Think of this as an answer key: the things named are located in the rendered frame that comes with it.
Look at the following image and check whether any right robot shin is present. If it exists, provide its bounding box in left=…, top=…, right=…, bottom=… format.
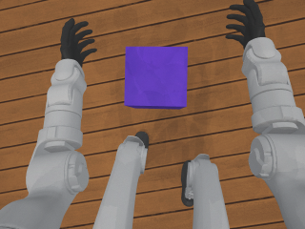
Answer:
left=185, top=154, right=219, bottom=199

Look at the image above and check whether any right robot hand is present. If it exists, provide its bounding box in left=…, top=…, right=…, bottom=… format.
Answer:
left=225, top=0, right=266, bottom=50

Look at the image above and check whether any carton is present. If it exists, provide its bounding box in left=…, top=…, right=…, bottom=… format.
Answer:
left=124, top=47, right=188, bottom=110

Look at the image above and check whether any left robot hand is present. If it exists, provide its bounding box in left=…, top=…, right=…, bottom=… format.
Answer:
left=60, top=18, right=97, bottom=68

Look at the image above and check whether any left robot forearm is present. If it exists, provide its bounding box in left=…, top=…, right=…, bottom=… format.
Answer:
left=26, top=58, right=87, bottom=191

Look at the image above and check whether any robot right upper arm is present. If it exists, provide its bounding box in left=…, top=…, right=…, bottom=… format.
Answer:
left=248, top=134, right=305, bottom=229

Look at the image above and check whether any left robot foot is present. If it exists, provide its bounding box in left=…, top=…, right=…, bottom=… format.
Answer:
left=135, top=131, right=149, bottom=152

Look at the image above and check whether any robot left upper arm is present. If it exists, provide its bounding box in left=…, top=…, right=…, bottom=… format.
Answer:
left=0, top=150, right=90, bottom=229

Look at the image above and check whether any right robot forearm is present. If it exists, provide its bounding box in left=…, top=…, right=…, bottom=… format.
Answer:
left=241, top=37, right=305, bottom=135

